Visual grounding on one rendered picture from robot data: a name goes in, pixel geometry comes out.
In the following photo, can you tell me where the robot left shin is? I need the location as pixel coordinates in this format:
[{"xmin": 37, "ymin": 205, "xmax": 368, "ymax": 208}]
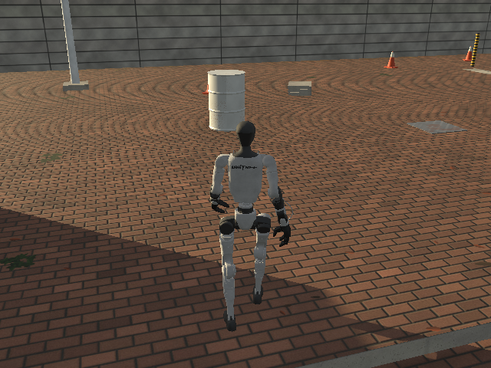
[{"xmin": 222, "ymin": 265, "xmax": 235, "ymax": 320}]

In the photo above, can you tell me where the right robot thigh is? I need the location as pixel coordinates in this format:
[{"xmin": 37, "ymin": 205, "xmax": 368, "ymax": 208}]
[{"xmin": 254, "ymin": 213, "xmax": 271, "ymax": 261}]

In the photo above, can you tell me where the robot right upper arm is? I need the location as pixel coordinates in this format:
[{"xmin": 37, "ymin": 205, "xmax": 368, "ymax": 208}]
[{"xmin": 261, "ymin": 154, "xmax": 279, "ymax": 199}]

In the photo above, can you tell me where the robot left forearm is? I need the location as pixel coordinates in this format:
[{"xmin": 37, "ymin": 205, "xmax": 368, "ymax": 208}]
[{"xmin": 209, "ymin": 184, "xmax": 220, "ymax": 205}]

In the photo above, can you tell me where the robot left hand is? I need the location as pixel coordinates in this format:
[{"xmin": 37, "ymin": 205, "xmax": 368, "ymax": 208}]
[{"xmin": 211, "ymin": 199, "xmax": 229, "ymax": 213}]

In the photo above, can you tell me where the robot right hand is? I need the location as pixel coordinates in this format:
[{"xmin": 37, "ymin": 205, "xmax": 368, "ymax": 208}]
[{"xmin": 273, "ymin": 224, "xmax": 291, "ymax": 247}]

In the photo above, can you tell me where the robot right forearm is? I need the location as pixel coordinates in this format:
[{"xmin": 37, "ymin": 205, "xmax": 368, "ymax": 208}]
[{"xmin": 272, "ymin": 186, "xmax": 289, "ymax": 226}]

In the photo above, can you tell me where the robot left upper arm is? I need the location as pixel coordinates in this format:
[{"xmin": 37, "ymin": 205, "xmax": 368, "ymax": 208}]
[{"xmin": 211, "ymin": 154, "xmax": 230, "ymax": 195}]

